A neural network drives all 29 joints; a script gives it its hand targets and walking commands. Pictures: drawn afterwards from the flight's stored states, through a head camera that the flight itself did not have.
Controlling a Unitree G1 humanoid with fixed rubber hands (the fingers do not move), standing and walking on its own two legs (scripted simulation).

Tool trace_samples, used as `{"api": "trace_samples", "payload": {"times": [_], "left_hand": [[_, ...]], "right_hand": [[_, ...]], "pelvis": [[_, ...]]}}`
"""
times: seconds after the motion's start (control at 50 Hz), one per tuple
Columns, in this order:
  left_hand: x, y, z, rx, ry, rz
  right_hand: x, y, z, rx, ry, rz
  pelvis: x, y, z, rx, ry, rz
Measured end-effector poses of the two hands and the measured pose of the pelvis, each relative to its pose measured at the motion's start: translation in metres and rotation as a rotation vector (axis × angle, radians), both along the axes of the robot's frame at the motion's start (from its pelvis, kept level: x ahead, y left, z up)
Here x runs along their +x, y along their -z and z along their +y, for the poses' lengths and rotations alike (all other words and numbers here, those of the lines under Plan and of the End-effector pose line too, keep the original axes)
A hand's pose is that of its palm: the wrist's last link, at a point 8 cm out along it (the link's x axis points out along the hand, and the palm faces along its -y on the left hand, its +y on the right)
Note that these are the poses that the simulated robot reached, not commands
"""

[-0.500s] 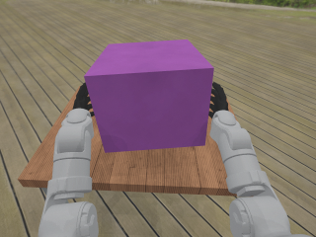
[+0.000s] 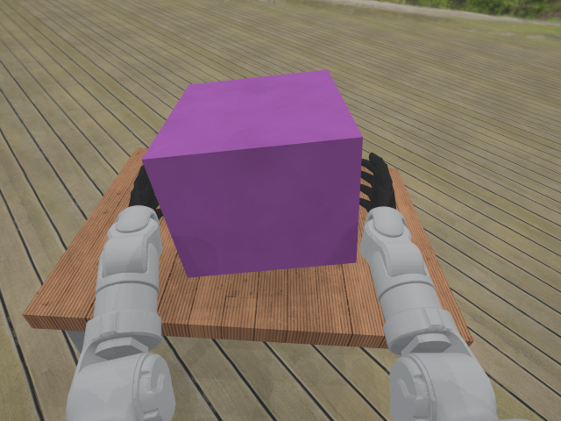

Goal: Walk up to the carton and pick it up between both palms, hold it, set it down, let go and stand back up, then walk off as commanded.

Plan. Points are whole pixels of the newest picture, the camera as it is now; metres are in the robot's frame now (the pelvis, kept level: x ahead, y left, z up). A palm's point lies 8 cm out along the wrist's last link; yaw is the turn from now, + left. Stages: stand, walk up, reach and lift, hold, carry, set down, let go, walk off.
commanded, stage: set down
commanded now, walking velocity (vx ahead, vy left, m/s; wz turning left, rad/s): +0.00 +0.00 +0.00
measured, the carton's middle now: (263, 164) +0.48 +0.02 +0.17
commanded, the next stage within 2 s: none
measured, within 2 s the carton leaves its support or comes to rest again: neither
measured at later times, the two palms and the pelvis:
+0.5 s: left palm (153, 204) +0.42 +0.19 +0.12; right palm (367, 207) +0.40 -0.14 +0.14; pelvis +0.03 +0.01 +0.00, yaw +0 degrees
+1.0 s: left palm (162, 221) +0.42 +0.19 +0.09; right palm (369, 220) +0.40 -0.15 +0.12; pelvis +0.03 +0.01 +0.00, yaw +0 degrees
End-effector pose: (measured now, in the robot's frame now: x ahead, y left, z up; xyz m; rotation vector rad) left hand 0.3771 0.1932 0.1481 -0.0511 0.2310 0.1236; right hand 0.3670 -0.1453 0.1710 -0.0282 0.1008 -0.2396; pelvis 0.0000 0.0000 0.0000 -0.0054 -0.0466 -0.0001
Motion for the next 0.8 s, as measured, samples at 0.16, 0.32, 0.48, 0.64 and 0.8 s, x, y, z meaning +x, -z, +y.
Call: {"api": "trace_samples", "payload": {"times": [0.16,0.32,0.48,0.64,0.8], "left_hand": [[0.018,0.013,-0.003,0.024,-0.005,-0.015],[0.034,0.016,-0.001,0.033,-0.003,-0.019],[0.043,0.023,0.001,0.021,0.011,-0.004],[0.044,0.030,0.001,0.014,0.015,0.005],[0.042,0.041,-0.004,0.016,0.031,0.012]], "right_hand": [[0.016,0.010,-0.001,-0.015,0.005,-0.025],[0.032,0.015,0.000,-0.011,0.006,-0.031],[0.036,0.028,0.002,-0.013,0.019,-0.006],[0.033,0.035,0.002,-0.014,0.029,0.009],[0.030,0.038,-0.002,-0.013,0.043,0.012]], "pelvis": [[0.009,-0.001,0.001,-0.001,0.000,0.013],[0.023,-0.001,0.003,-0.004,-0.001,0.027],[0.031,-0.002,0.005,-0.006,-0.001,0.035],[0.031,-0.002,0.006,-0.007,-0.001,0.035],[0.029,-0.002,0.006,-0.006,-0.001,0.033]]}}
